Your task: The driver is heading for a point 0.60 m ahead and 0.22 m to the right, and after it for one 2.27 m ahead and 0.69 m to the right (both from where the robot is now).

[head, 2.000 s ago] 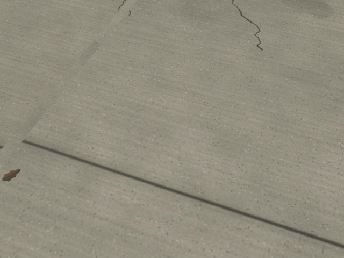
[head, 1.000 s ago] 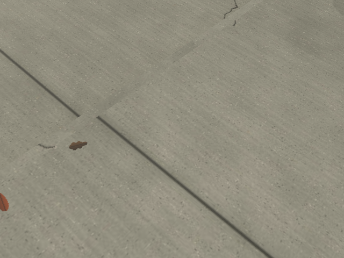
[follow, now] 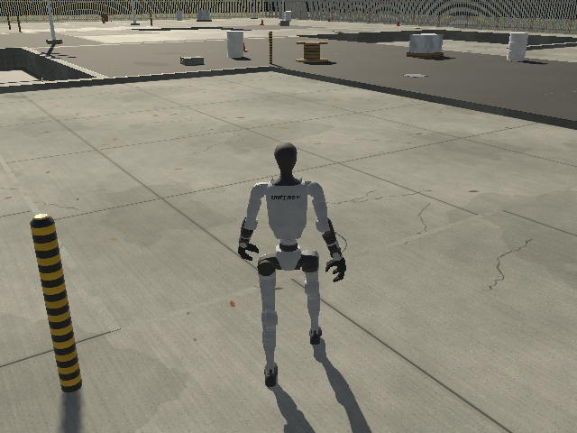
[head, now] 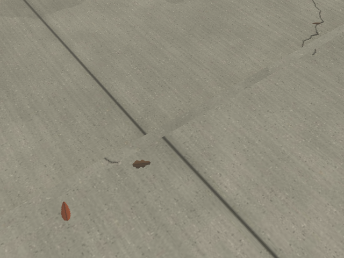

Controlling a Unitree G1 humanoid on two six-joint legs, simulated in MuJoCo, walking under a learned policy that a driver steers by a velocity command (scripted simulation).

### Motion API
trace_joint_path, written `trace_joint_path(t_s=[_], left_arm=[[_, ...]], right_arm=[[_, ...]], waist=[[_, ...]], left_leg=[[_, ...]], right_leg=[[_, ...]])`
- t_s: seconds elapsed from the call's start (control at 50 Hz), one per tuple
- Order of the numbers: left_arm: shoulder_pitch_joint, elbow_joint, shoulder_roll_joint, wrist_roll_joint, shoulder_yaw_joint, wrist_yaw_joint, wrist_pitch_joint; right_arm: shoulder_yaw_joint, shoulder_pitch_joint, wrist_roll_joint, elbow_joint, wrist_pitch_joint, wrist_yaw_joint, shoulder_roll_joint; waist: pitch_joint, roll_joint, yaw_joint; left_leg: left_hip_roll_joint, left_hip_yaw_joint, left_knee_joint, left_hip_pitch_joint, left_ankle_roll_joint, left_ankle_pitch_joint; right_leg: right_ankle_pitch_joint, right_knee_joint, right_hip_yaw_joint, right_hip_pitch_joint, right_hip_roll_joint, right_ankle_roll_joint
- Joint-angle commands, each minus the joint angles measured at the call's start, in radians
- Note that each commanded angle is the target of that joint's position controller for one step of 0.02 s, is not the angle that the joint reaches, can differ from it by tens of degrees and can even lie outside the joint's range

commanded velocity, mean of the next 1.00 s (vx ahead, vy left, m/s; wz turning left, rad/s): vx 0.47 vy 0.00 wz -0.29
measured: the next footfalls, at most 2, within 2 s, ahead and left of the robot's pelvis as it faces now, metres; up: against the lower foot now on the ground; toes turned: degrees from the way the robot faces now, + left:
right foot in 0.16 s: +0.29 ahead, -0.13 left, +0.00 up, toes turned -2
left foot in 0.66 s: +0.56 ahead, +0.10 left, +0.00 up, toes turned -10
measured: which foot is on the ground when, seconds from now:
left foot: down 0.00-0.16, up 0.18-0.64, down 0.66-1.00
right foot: up 0.00-0.14, down 0.16-0.66, up 0.68-1.00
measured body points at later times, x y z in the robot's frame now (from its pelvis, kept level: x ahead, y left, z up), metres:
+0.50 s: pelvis +0.29 -0.04 +0.00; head +0.32 -0.04 +0.45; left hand +0.32 +0.24 -0.12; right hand +0.48 -0.30 -0.08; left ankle +0.47 +0.14 -0.69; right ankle +0.25 -0.13 -0.74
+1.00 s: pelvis +0.55 -0.02 +0.00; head +0.58 -0.02 +0.45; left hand +0.80 +0.17 -0.11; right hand +0.47 -0.29 -0.12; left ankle +0.53 +0.11 -0.74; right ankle +0.63 -0.16 -0.69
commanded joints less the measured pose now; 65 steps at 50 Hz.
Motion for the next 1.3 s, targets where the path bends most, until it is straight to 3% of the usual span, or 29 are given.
trace_joint_path(t_s=[0.02, 0.1, 0.14, 0.16, 0.18, 0.2, 0.22, 0.26, 0.28, 0.34, 0.42, 0.54, 0.64, 0.66, 0.68, 0.7, 0.72, 0.74, 0.82, 1.02, 1.04, 1.06, 1.1, 1.12, 1.14, 1.16, 1.18, 1.2, 1.3], left_arm=[[-0.165, -0.119, 0.037, -0.007, -0.004, -0.014, -0.019], [-0.127, -0.131, 0.086, -0.004, 0.012, -0.024, -0.023], [0.099, -0.075, 0.150, -0.004, 0.048, -0.007, -0.015], [0.276, -0.043, 0.208, 0.006, 0.063, 0.006, -0.009], [0.348, -0.018, 0.288, 0.014, 0.081, 0.001, -0.007], [0.341, -0.016, 0.180, 0.000, 0.054, 0.002, -0.007], [0.257, -0.027, 0.148, 0.001, 0.043, 0.009, -0.005], [0.136, -0.048, 0.106, 0.016, 0.031, 0.010, -0.007], [0.109, -0.052, 0.086, 0.030, 0.025, 0.009, -0.013], [0.104, -0.040, 0.095, 0.012, 0.029, 0.005, -0.026], [0.155, -0.021, 0.129, 0.003, 0.043, 0.028, -0.021], [0.281, 0.008, 0.158, -0.018, 0.054, 0.046, 0.010], [0.279, -0.003, 0.124, -0.006, 0.047, 0.054, 0.033], [0.272, -0.033, 0.054, 0.013, 0.021, 0.051, 0.032], [0.410, -0.066, -0.030, -0.006, -0.002, 0.050, 0.015], [0.411, -0.006, -0.038, 0.129, -0.035, -0.030, -0.048], [0.254, -0.009, 0.009, 0.110, -0.005, -0.039, -0.064], [0.217, -0.054, 0.137, 0.023, 0.043, 0.003, -0.009], [0.262, -0.053, 0.057, 0.050, 0.035, 0.000, 0.080], [0.028, -0.156, 0.014, 0.051, 0.016, -0.030, 0.089], [0.010, -0.193, 0.049, -0.027, 0.036, -0.016, 0.085], [0.047, -0.192, 0.075, -0.025, 0.046, -0.011, 0.085], [0.222, -0.152, 0.163, 0.001, 0.093, 0.014, 0.086], [0.247, -0.165, 0.271, 0.002, 0.113, 0.041, 0.092], [0.224, -0.213, 0.270, 0.021, 0.101, 0.032, 0.084], [0.191, -0.226, 0.196, 0.010, 0.085, 0.021, 0.078], [0.141, -0.223, 0.161, 0.000, 0.073, 0.022, 0.072], [0.102, -0.225, 0.141, -0.008, 0.067, 0.026, 0.072], [0.048, -0.238, 0.150, 0.014, 0.072, 0.051, 0.087]], right_arm=[[-0.042, 0.013, 0.010, -0.036, -0.014, -0.009, -0.181], [-0.051, 0.010, 0.009, -0.023, 0.005, -0.015, -0.207], [-0.047, -0.002, 0.000, -0.025, 0.025, -0.020, -0.209], [-0.030, 0.018, -0.015, -0.045, 0.025, -0.025, -0.174], [0.014, 0.182, -0.007, -0.053, 0.003, -0.006, -0.013], [-0.006, 0.098, 0.017, -0.038, -0.022, -0.002, -0.119], [-0.025, -0.025, 0.047, -0.079, -0.034, 0.002, -0.180], [-0.023, -0.121, 0.023, -0.100, -0.039, -0.006, -0.163], [-0.027, -0.097, 0.014, -0.094, -0.028, -0.008, -0.154], [-0.019, -0.075, -0.002, -0.093, -0.003, -0.014, -0.106], [-0.012, -0.237, -0.018, -0.150, -0.010, -0.015, -0.096], [-0.006, -0.438, 0.005, -0.204, -0.040, 0.014, -0.092], [-0.052, -0.251, 0.004, -0.171, -0.057, 0.014, -0.187], [-0.070, -0.092, -0.015, -0.158, -0.059, 0.005, -0.250], [-0.089, -0.022, -0.021, -0.134, -0.041, 0.007, -0.327], [0.004, 0.045, -0.089, -0.147, -0.053, -0.009, -0.096], [0.009, -0.023, -0.079, -0.119, -0.055, -0.006, -0.076], [-0.044, -0.098, -0.091, -0.133, -0.025, -0.004, -0.202], [-0.011, -0.147, -0.034, -0.116, -0.028, 0.007, -0.106], [-0.040, -0.105, -0.027, -0.066, 0.003, -0.011, -0.168], [-0.074, -0.176, 0.034, -0.098, 0.006, -0.030, -0.263], [-0.077, -0.219, 0.049, -0.109, 0.014, -0.042, -0.262], [-0.065, -0.171, 0.024, -0.107, 0.029, -0.049, -0.201], [-0.030, -0.113, -0.044, -0.137, 0.026, -0.041, -0.097], [-0.019, -0.049, -0.036, -0.160, 0.021, -0.027, -0.111], [-0.038, -0.133, -0.002, -0.157, 0.021, -0.020, -0.177], [-0.038, -0.194, 0.009, -0.177, 0.023, -0.022, -0.176], [-0.039, -0.207, -0.006, -0.163, 0.031, -0.035, -0.164], [-0.037, -0.203, -0.021, -0.165, 0.057, -0.045, -0.133]], waist=[[0.113, 0.129, -0.002], [0.047, 0.150, 0.054], [-0.120, 0.167, 0.175], [-0.266, 0.096, 0.234], [-0.449, -0.210, 0.143], [-0.443, -0.162, 0.193], [-0.241, -0.117, 0.183], [-0.078, 0.033, 0.119], [-0.065, 0.006, 0.080], [-0.030, -0.009, 0.038], [0.027, 0.015, 0.071], [0.029, -0.002, 0.145], [-0.077, -0.039, 0.021], [-0.231, 0.063, -0.046], [-0.366, 0.363, 0.011], [-0.348, 0.334, -0.074], [-0.054, 0.235, -0.062], [-0.129, 0.088, 0.002], [-0.070, 0.185, 0.083], [-0.010, 0.186, 0.049], [-0.041, 0.195, 0.062], [-0.062, 0.168, 0.098], [-0.161, 0.034, 0.158], [-0.219, -0.241, 0.102], [-0.401, -0.262, 0.089], [-0.344, -0.080, 0.133], [-0.226, -0.036, 0.111], [-0.166, 0.039, 0.084], [-0.170, -0.023, 0.036]], left_leg=[[0.262, -0.100, -0.076, -0.110, 0.144, 0.273], [0.301, -0.091, 0.067, 0.042, 0.107, 0.604], [0.244, -0.042, 0.374, 0.010, 0.069, 0.917], [0.203, -0.028, 0.670, -0.213, 0.040, 0.666], [-0.001, -0.050, 1.070, -0.619, -0.030, -0.112], [0.005, -0.177, 1.182, -0.729, -0.017, -0.288], [0.063, -0.143, 1.206, -0.817, -0.006, -0.231], [0.153, -0.096, 1.084, -0.755, -0.002, -0.084], [0.183, -0.106, 1.048, -0.687, -0.002, -0.044], [0.197, -0.086, 0.949, -0.637, -0.028, -0.017], [0.187, -0.075, 0.684, -0.699, -0.075, 0.206], [0.101, -0.058, 0.380, -0.585, -0.092, 0.360], [0.095, -0.057, 0.272, -0.269, -0.012, 0.207], [0.264, -0.211, 0.303, -0.011, 0.051, 0.182], [0.493, -0.630, 0.234, 0.313, 0.196, 0.015], [0.441, -0.795, 0.103, 0.360, 0.282, -0.430], [0.387, -0.621, 0.074, 0.163, 0.202, -0.435], [0.433, -0.469, 0.103, -0.012, 0.118, -0.034], [0.320, -0.143, 0.079, -0.204, 0.091, 0.433], [0.295, 0.143, 0.174, -0.175, 0.050, 0.684], [0.326, 0.098, 0.206, -0.151, 0.072, 0.740], [0.333, 0.108, 0.274, -0.116, 0.062, 0.787], [0.231, 0.169, 0.622, -0.225, -0.013, 0.622], [0.111, 0.179, 0.963, -0.525, -0.085, -0.172], [-0.016, -0.019, 1.206, -0.707, -0.111, -0.474], [0.033, -0.095, 1.229, -0.765, -0.102, -0.382], [0.060, -0.085, 1.181, -0.794, -0.089, -0.300], [0.094, -0.090, 1.111, -0.774, -0.095, -0.241], [0.068, -0.072, 0.900, -0.609, -0.129, -0.137]], right_leg=[[0.073, -0.116, -0.014, 0.038, 0.040, -0.018], [-0.060, -0.157, -0.028, 0.124, 0.082, -0.074], [-0.095, -0.160, -0.083, 0.446, 0.141, -0.126], [-0.080, -0.105, 0.089, 0.782, -0.019, -0.187], [-0.372, -0.208, 0.627, 1.148, -0.284, -0.369], [-0.504, -0.367, 0.783, 1.121, -0.281, -0.344], [-0.475, -0.386, 0.614, 0.974, -0.250, -0.290], [-0.277, -0.429, 0.399, 0.669, -0.175, -0.251], [-0.220, -0.457, 0.339, 0.581, -0.145, -0.245], [-0.160, -0.533, 0.270, 0.453, -0.113, -0.276], [-0.119, -0.563, 0.191, 0.438, -0.073, -0.260], [-0.148, -0.470, 0.198, 0.493, -0.070, -0.212], [-0.087, -0.195, 0.251, 0.526, -0.042, -0.133], [-0.219, 0.097, 0.187, 0.393, 0.033, -0.094], [-0.626, 0.441, 0.068, 0.033, 0.164, -0.032], [-0.574, 0.530, 0.205, -0.192, 0.183, -0.066], [-0.443, 0.643, 0.161, -0.327, 0.143, -0.079], [-0.387, 0.563, 0.114, -0.057, 0.074, -0.064], [-0.367, 0.518, 0.044, 0.074, 0.047, -0.021], [-0.158, -0.002, -0.085, 0.230, 0.093, -0.047], [-0.187, -0.020, -0.035, 0.240, 0.074, -0.055], [-0.200, -0.073, -0.038, 0.264, 0.084, -0.071], [0.067, -0.206, -0.014, 0.552, 0.117, -0.132], [0.555, -0.147, 0.299, 0.787, -0.123, -0.244], [0.360, -0.244, 0.682, 0.919, -0.296, -0.457], [0.221, -0.301, 0.589, 0.849, -0.243, -0.417], [0.149, -0.308, 0.489, 0.749, -0.193, -0.359], [0.126, -0.314, 0.422, 0.645, -0.145, -0.309], [0.245, -0.320, 0.317, 0.457, -0.062, -0.279]])
Velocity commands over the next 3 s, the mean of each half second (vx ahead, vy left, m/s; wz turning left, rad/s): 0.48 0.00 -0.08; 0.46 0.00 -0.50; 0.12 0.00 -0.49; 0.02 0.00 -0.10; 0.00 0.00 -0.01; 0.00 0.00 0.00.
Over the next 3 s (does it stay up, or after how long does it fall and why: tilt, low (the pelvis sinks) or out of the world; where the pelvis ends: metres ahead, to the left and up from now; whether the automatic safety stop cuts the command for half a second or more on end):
stays up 0.73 -0.03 0.00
